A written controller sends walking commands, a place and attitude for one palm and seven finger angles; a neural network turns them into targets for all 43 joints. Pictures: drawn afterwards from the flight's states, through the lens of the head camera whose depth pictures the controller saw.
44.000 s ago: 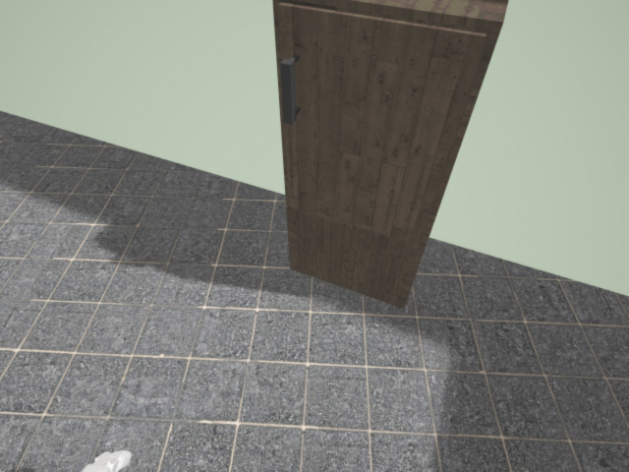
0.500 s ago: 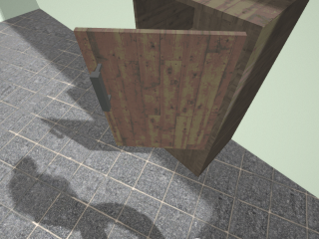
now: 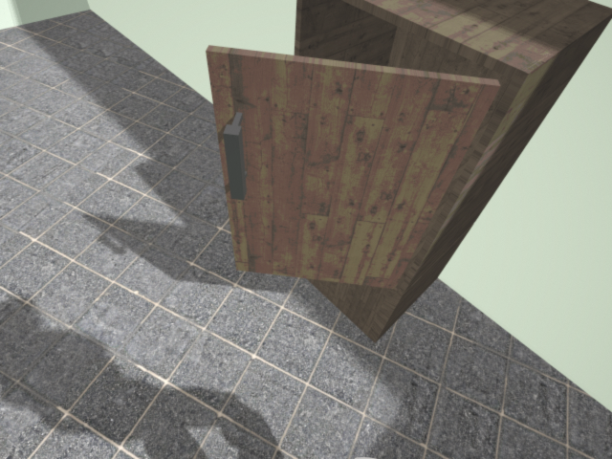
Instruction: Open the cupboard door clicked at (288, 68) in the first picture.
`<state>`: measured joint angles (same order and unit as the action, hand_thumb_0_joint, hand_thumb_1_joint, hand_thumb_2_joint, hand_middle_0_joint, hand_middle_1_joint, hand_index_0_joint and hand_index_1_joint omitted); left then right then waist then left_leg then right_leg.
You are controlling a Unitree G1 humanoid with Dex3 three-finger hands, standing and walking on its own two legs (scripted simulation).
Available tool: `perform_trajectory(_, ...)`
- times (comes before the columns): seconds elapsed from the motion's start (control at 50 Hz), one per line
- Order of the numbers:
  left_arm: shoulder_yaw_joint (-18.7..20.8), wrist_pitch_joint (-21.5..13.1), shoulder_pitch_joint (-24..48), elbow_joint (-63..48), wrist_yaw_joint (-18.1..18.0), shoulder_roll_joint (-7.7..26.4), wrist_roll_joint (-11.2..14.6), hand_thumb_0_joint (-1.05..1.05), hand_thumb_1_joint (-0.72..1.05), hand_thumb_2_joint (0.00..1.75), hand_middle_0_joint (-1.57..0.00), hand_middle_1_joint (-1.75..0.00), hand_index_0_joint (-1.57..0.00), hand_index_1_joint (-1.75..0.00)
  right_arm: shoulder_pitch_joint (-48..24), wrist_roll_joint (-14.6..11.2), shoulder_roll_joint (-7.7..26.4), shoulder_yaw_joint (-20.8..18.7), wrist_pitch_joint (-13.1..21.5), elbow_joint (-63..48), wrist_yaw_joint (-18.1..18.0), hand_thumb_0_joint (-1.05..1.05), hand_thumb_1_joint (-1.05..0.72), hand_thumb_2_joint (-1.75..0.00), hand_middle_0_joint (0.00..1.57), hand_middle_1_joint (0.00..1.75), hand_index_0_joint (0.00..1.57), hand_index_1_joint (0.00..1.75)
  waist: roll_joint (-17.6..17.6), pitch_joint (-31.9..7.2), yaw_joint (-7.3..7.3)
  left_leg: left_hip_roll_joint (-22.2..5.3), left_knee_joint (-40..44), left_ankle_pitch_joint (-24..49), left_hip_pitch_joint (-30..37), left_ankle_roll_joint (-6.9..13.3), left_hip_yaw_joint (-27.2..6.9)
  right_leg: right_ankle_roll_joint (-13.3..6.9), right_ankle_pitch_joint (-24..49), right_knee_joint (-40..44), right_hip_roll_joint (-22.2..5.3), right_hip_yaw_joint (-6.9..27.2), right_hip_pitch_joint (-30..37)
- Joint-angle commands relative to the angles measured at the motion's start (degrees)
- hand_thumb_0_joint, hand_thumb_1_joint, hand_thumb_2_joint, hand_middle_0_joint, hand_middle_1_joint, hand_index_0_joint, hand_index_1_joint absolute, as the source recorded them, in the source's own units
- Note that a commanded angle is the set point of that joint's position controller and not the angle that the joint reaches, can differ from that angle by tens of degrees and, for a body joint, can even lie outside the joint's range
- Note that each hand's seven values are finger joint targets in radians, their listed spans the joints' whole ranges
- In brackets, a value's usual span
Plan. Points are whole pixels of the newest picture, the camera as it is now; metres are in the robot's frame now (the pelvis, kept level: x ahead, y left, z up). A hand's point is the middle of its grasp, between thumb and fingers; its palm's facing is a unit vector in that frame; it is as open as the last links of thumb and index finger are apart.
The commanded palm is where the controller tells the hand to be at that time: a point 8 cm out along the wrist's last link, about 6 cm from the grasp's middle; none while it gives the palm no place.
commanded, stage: come to a stop and stand still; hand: left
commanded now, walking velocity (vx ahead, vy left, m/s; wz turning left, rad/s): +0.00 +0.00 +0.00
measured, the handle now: (238, 157) +0.57 +0.17 +0.04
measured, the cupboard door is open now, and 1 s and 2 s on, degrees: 41 41 41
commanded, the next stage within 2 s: look again from close up in 0.54 s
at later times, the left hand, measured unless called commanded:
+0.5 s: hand out of the picture -0.03 +0.14 -0.18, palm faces -0.01 -0.99 -0.14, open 7.4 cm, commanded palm none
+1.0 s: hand out of the picture +0.02 +0.18 -0.18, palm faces -0.03 -0.97 -0.23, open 7.4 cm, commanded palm none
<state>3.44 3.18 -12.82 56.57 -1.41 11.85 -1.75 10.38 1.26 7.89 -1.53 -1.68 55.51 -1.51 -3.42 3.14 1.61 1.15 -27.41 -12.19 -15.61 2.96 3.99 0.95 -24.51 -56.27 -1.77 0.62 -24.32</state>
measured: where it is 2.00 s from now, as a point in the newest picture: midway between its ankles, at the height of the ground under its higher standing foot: outside the picture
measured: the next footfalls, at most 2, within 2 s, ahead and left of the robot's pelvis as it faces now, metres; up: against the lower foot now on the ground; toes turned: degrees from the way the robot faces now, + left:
right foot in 0.14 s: -0.01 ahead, -0.11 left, +0.00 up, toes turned -2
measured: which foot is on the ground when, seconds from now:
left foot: down 0.00-1.00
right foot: up 0.00-0.12, down 0.14-1.00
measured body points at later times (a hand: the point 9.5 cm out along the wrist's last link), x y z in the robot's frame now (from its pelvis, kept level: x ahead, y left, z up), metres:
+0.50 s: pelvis -0.03 -0.02 +0.00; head -0.02 -0.01 +0.45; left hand -0.03 +0.19 -0.16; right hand -0.06 -0.24 -0.15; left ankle +0.03 +0.09 -0.74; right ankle -0.07 -0.12 -0.74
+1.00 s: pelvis +0.00 +0.00 -0.01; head +0.01 -0.01 +0.44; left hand +0.02 +0.23 -0.16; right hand +0.00 -0.23 -0.17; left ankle +0.03 +0.09 -0.74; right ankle -0.07 -0.12 -0.74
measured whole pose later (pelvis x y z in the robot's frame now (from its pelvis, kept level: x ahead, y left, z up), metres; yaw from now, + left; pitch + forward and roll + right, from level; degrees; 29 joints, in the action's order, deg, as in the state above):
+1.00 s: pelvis +0.00 +0.00 -0.01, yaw -2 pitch +0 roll +0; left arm -0.7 -1.4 -17.1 60.4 -2.8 8.7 -1.1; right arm 16.1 0.8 9.7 0.3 0.8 61.5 -1.2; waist 0.8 0.8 -0.7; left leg 0.5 -31.0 -14.3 -16.7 2.5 5.7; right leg -0.1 -22.4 -30.2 -0.7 -0.6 -7.6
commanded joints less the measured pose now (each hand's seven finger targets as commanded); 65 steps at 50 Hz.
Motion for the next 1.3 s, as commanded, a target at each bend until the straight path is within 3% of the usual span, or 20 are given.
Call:
perform_trajectory(0.0,-0.58,-1.49,-2.92,-1.63,-0.17,1.19,0.40,0.00,0.90,0.90,-0.20,-0.30,-0.20,-0.30,2.62,0.25,8.59,-1.65,1.81,-2.12,-0.47,0.00,-0.90,-0.90,0.20,0.30,0.20,0.30,9.59,-4.24,-1.37,-14.57,12.56,6.61,5.66,6.95,-13.73,0.32,-2.96,11.20,-1.30,-1.33,3.17)
perform_trajectory(0.04,-1.02,-1.94,-3.61,-1.11,-0.32,0.81,0.59,0.00,0.90,0.90,-0.20,-0.30,-0.20,-0.30,4.81,0.14,8.86,-1.82,1.87,-0.75,-0.39,0.00,-0.90,-0.90,0.20,0.30,0.20,0.30,9.43,-5.73,-1.94,-14.60,11.90,9.05,9.02,6.59,-14.59,0.12,-2.37,20.54,-0.75,-1.92,6.38)
perform_trajectory(0.08,-1.25,-2.82,-7.15,0.87,-0.64,1.41,0.69,0.00,0.90,0.90,-0.20,-0.30,-0.20,-0.30,4.96,-0.49,8.29,-1.47,2.10,0.26,-0.22,0.00,-0.90,-0.90,0.20,0.30,0.20,0.30,6.35,-6.13,-0.37,-12.43,8.05,9.99,5.90,3.89,-12.94,-0.19,8.70,34.93,-1.06,-1.28,14.89)
perform_trajectory(0.14,-1.36,-3.95,-6.56,1.85,-0.91,5.34,0.89,0.00,0.90,0.90,-0.20,-0.30,-0.20,-0.30,4.44,-1.16,4.91,-0.48,2.19,0.55,0.24,0.00,-0.90,-0.90,0.20,0.30,0.20,0.30,-4.06,-3.07,-2.10,-4.60,3.89,2.24,2.48,-2.76,-4.69,-5.13,19.04,39.36,-11.75,8.82,13.57)
perform_trajectory(0.16,-1.70,-4.01,-5.63,1.80,-0.81,5.21,1.04,0.00,0.90,0.90,-0.20,-0.30,-0.20,-0.30,4.70,-0.90,4.87,-0.33,2.32,1.36,0.48,0.00,-0.90,-0.90,0.20,0.30,0.20,0.30,-1.86,-2.84,-2.49,-4.30,4.42,4.34,5.46,-2.81,-4.73,-5.66,20.18,38.18,-11.58,8.07,11.00)
perform_trajectory(0.18,-1.70,-4.54,-4.95,2.25,-0.92,4.08,0.95,0.00,0.90,0.90,-0.20,-0.30,-0.20,-0.30,4.92,-0.53,4.69,-0.55,2.11,2.29,0.37,0.00,-0.90,-0.90,0.20,0.30,0.20,0.30,-5.97,-3.74,-2.71,-5.03,3.50,7.42,6.22,-2.76,-4.56,-4.90,23.42,36.90,-8.56,6.65,11.76)
perform_trajectory(0.2,-2.03,-4.65,-5.36,2.30,-1.00,3.25,1.13,0.00,0.90,0.90,-0.20,-0.30,-0.20,-0.30,5.10,-0.53,5.60,-0.63,2.19,3.10,0.25,0.00,-0.90,-0.90,0.20,0.30,0.20,0.30,-5.70,-3.59,-2.41,-5.78,3.69,8.76,7.03,-2.67,-4.58,-4.33,24.35,36.65,-7.97,5.81,11.93)
perform_trajectory(0.28,-2.58,-4.08,-6.21,3.48,-1.05,2.32,1.19,0.00,0.90,0.90,-0.20,-0.30,-0.20,-0.30,5.66,-0.74,6.05,-0.07,1.90,5.63,0.28,0.00,-0.90,-0.90,0.20,0.30,0.20,0.30,0.15,1.56,-2.13,-6.90,6.47,5.65,7.02,-2.36,-5.91,-3.11,9.86,39.12,-5.42,4.40,8.50)
perform_trajectory(0.46,-2.74,-3.95,-8.89,5.51,-0.88,1.37,1.42,0.00,0.90,0.90,-0.20,-0.30,-0.20,-0.30,8.09,-0.49,4.72,0.66,1.55,8.57,-0.10,0.00,-0.90,-0.90,0.20,0.30,0.20,0.30,3.75,3.41,-1.92,-6.54,8.54,-0.10,5.08,-2.73,-6.28,-3.39,4.19,40.87,-4.74,4.66,8.24)
perform_trajectory(0.6,-2.95,-4.23,-10.05,6.25,-1.00,0.33,1.45,0.00,0.90,0.90,-0.20,-0.30,-0.20,-0.30,9.21,-0.64,4.21,0.73,2.07,9.49,-0.34,0.00,-0.90,-0.90,0.20,0.30,0.20,0.30,3.11,1.79,-1.71,-7.08,8.08,3.19,5.46,-2.58,-6.08,-3.25,8.60,40.04,-4.40,4.17,10.42)
perform_trajectory(0.62,-3.66,-6.13,-12.99,6.93,-2.85,1.26,-0.12,0.00,0.90,0.90,-0.20,-0.30,-0.20,-0.30,2.99,-0.71,5.93,1.04,3.46,5.17,0.45,0.00,-0.90,-0.90,0.20,0.30,0.20,0.30,6.94,3.26,0.25,-6.30,-5.15,8.59,1.95,-3.31,-4.72,-2.63,29.37,39.86,-6.62,7.94,9.13)
perform_trajectory(0.64,-3.06,-6.33,-8.82,3.88,-2.53,4.04,0.54,0.00,0.90,0.90,-0.20,-0.30,-0.20,-0.30,8.40,-0.58,3.48,0.90,2.82,4.13,0.78,0.00,-0.90,-0.90,0.20,0.30,0.20,0.30,6.79,-0.26,-4.62,-5.59,-3.70,-1.62,2.43,-2.80,-4.90,-4.78,14.52,39.47,-8.50,7.76,8.63)
perform_trajectory(0.66,-3.15,-6.08,-6.97,2.91,-1.96,3.45,0.80,0.00,0.90,0.90,-0.20,-0.30,-0.20,-0.30,8.80,-0.24,3.94,0.69,2.35,4.97,0.89,0.00,-0.90,-0.90,0.20,0.30,0.20,0.30,9.63,1.69,-4.24,-5.26,-2.49,-3.38,2.14,-2.57,-4.95,-5.83,2.71,39.36,-6.73,7.06,5.78)
perform_trajectory(0.72,-3.13,-6.36,-8.25,3.01,-1.82,1.71,0.84,0.00,0.90,0.90,-0.20,-0.30,-0.20,-0.30,11.20,-0.14,4.47,0.89,3.18,3.79,0.79,0.00,-0.90,-0.90,0.20,0.30,0.20,0.30,4.23,-2.90,-3.81,-6.29,-1.83,4.77,2.62,-1.56,-5.78,-5.39,10.45,34.72,-4.03,3.73,9.80)
perform_trajectory(0.86,-3.21,-5.31,-9.50,3.01,-1.80,0.98,0.91,0.00,0.90,0.90,-0.20,-0.30,-0.20,-0.30,9.44,-0.36,6.42,0.89,3.82,3.11,0.18,0.00,-0.90,-0.90,0.20,0.30,0.20,0.30,0.35,-0.47,-1.86,-7.38,1.38,8.96,1.47,0.03,-7.26,-3.88,12.76,31.33,-2.44,2.37,10.49)
perform_trajectory(1.2,-2.50,-4.75,-7.11,1.40,-1.28,6.43,0.74,0.00,0.90,0.90,-0.20,-0.30,-0.20,-0.30,3.35,-0.57,10.09,0.35,3.95,3.28,-0.10,0.00,-0.90,-0.90,0.20,0.30,0.20,0.30,3.31,-3.04,-1.36,-7.58,1.46,15.23,6.63,0.08,-5.59,-2.99,21.05,32.68,-3.76,3.16,12.70)
perform_trajectory(1.22,-3.07,-5.46,-9.72,2.04,-3.41,3.56,-0.01,0.00,0.90,0.90,-0.20,-0.30,-0.20,-0.30,2.26,-0.88,9.96,0.35,3.73,-0.16,0.05,0.00,-0.90,-0.90,0.20,0.30,0.20,0.30,6.59,0.82,-1.61,-8.50,-8.66,25.38,6.10,-1.16,-4.32,-1.57,34.87,33.48,-5.15,6.25,7.58)
perform_trajectory(1.24,9.48,-16.39,30.98,-88.43,-3.75,20.77,10.45,0.00,0.88,0.89,-0.20,-0.32,-0.20,-0.32,4.84,-3.61,18.00,-2.50,11.83,-18.48,-1.00,0.00,-0.90,-0.90,0.20,0.30,0.20,0.30,16.29,-29.48,-6.58,-3.18,-0.94,30.78,22.30,-1.71,-6.92,-3.20,36.38,26.83,-0.66,-2.81,8.89)
perform_trajectory(1.26,6.18,-13.82,2.05,-74.02,-5.08,14.46,6.39,0.00,0.85,0.88,-0.20,-0.33,-0.20,-0.33,1.47,-3.00,12.27,1.01,18.43,-15.75,-3.20,0.00,-0.90,-0.90,0.20,0.30,0.20,0.30,28.99,-28.44,-1.29,-7.79,4.23,38.61,34.94,-2.15,-10.15,-3.26,17.09,17.61,2.07,-4.29,2.77)
perform_trajectory(1.28,4.10,-10.86,-0.93,-70.56,-7.31,11.32,7.12,0.00,0.83,0.87,-0.21,-0.34,-0.21,-0.34,0.68,-3.14,11.53,0.03,19.62,-12.15,-3.81,0.00,-0.90,-0.90,0.20,0.30,0.20,0.30,23.07,-25.70,-1.80,-6.51,4.46,32.68,25.37,-5.15,-9.22,-2.91,7.99,15.46,1.87,-4.38,2.33)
